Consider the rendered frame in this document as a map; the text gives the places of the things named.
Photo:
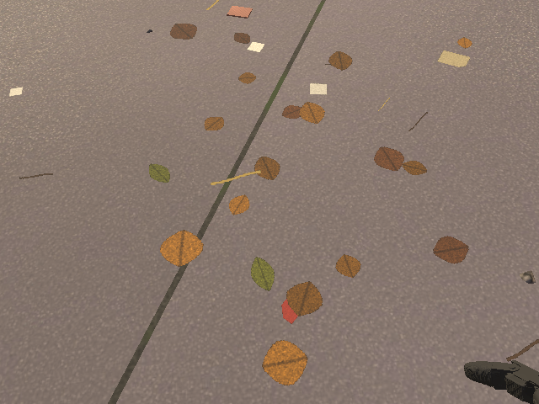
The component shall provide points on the right robot hand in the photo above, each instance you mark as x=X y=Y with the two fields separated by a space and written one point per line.
x=518 y=379

